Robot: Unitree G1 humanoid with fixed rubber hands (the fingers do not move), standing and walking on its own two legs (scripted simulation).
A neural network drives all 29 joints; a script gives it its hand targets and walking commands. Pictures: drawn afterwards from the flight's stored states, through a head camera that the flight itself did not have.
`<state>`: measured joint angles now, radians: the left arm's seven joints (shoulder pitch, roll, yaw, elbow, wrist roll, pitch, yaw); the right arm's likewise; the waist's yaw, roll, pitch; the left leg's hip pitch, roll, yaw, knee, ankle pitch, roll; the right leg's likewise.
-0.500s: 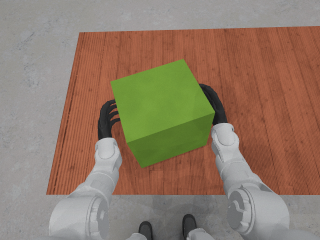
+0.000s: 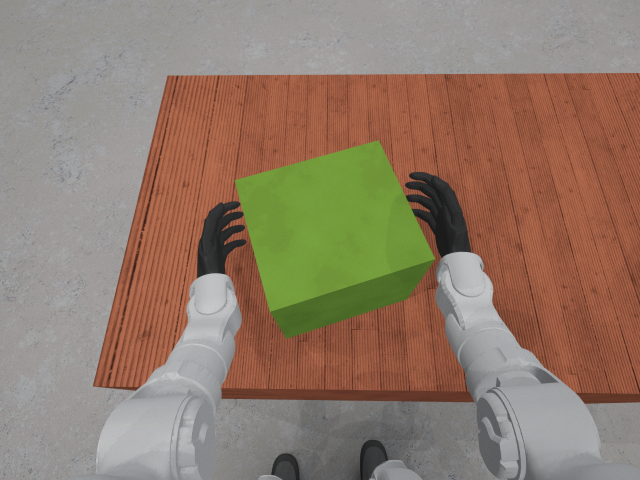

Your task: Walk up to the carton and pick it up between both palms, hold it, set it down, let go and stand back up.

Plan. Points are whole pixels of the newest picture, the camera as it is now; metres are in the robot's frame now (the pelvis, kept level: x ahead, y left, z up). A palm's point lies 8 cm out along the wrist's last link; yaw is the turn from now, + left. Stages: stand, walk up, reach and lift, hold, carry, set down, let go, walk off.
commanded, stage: set down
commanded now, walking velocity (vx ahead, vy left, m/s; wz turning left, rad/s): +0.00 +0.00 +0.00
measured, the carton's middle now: (329, 245) +0.41 -0.01 -0.05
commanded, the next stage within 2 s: none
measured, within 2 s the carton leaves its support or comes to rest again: neither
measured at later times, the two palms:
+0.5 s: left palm (219, 309) +0.31 +0.12 -0.01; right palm (506, 289) +0.33 -0.21 -0.01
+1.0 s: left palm (220, 378) +0.24 +0.12 -0.02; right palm (540, 371) +0.24 -0.24 -0.03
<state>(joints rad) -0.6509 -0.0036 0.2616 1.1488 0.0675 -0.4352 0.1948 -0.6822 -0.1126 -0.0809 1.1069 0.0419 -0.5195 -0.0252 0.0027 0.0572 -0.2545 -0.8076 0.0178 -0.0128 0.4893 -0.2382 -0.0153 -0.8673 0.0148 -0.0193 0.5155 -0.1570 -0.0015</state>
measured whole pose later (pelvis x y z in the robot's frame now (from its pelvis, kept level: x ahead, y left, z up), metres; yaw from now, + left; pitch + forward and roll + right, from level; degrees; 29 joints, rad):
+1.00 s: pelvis -0.12 -0.05 -0.03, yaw +1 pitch +18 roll +3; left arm -0.59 0.03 0.22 1.16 -0.08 -0.38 0.16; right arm -0.49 -0.18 0.05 1.01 0.25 -0.30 -0.03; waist 0.00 -0.05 -0.23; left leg -0.81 0.03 -0.01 0.67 -0.18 -0.06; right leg -0.89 0.02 -0.02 0.74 -0.17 -0.05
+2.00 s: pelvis -0.10 -0.02 -0.01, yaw +0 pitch +2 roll +0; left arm -0.14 0.03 0.01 0.64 -0.09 -0.04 0.22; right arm -0.12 -0.18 0.05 0.81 0.20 -0.24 0.06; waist 0.00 -0.05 -0.03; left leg -0.46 0.03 -0.02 0.67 -0.25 -0.04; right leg -0.49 0.03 -0.02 0.65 -0.20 -0.05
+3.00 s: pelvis -0.06 -0.01 +0.01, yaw +0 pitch +2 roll -1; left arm 0.08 0.06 0.01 0.48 -0.09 0.06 0.14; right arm 0.07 -0.18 0.05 0.69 0.14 -0.21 0.07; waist 0.00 -0.02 0.02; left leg -0.34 0.03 -0.02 0.58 -0.28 -0.03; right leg -0.36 0.03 -0.02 0.54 -0.22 -0.04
